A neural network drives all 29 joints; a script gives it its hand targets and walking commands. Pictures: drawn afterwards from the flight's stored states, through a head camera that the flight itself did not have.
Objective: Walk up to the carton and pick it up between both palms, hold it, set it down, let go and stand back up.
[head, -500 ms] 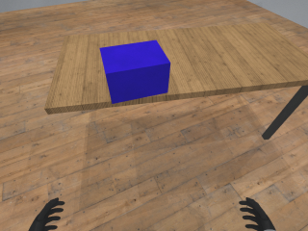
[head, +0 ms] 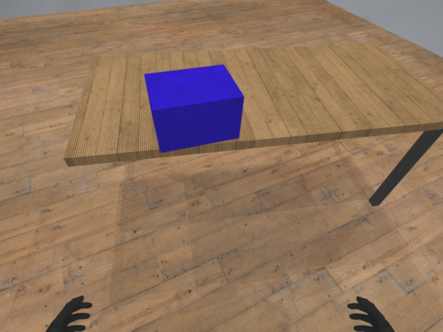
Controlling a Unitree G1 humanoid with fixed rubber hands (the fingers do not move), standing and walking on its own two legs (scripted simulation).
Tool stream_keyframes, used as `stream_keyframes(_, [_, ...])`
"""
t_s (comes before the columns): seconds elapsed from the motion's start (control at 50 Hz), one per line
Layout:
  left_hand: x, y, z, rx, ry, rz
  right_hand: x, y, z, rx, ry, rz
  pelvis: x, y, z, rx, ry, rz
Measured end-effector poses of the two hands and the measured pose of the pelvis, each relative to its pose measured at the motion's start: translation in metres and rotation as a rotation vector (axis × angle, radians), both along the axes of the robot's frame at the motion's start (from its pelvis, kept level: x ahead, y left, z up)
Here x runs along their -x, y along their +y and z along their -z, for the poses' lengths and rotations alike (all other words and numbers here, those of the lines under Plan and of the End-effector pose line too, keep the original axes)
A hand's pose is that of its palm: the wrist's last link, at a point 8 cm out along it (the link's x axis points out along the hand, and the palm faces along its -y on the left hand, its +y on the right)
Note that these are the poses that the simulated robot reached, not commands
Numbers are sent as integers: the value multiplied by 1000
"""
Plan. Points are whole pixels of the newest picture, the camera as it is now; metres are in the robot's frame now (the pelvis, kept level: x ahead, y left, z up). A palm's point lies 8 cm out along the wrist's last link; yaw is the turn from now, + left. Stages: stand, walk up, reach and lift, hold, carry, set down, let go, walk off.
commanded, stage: stand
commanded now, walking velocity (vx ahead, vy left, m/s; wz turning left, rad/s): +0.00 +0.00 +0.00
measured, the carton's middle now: (193, 107) +0.75 +0.09 -0.04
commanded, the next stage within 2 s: walk up in 1.90 s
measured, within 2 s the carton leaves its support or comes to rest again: neither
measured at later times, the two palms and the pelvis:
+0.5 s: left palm out of the picture +0.10 +0.30 -0.09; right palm out of the picture +0.11 -0.29 -0.08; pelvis -0.01 +0.00 +0.02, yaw +0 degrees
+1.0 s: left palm out of the picture +0.08 +0.30 -0.09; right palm out of the picture +0.10 -0.29 -0.08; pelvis +0.00 +0.00 +0.03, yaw +0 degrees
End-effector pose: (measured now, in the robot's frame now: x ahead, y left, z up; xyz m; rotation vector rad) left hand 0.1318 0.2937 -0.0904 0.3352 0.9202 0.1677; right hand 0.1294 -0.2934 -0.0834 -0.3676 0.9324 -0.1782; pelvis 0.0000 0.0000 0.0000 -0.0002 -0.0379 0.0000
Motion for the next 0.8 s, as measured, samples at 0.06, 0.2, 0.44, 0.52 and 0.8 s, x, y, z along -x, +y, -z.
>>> stream_keyframes(0.06, [6, 3, 0, -8, 21, -6, 1, 1, 1, -2, 9, 2, 0, 1, -2, 1, -3, -3])
stream_keyframes(0.2, [14, 3, -1, -5, 43, -20, 4, 6, -1, -18, 30, 8, 1, 2, -7, 1, -12, -6])
stream_keyframes(0.44, [27, 8, -6, -1, 93, -42, 15, 3, -5, -17, 70, 18, 5, 3, -17, -1, -16, -3])
stream_keyframes(0.52, [36, 9, -5, 3, 128, -50, 19, 1, -5, -16, 93, 26, 6, 3, -20, -1, -15, -3])
stream_keyframes(0.8, [49, 5, -2, 19, 183, -74, 28, -3, -6, -8, 151, 42, 4, 2, -25, 1, -9, -6])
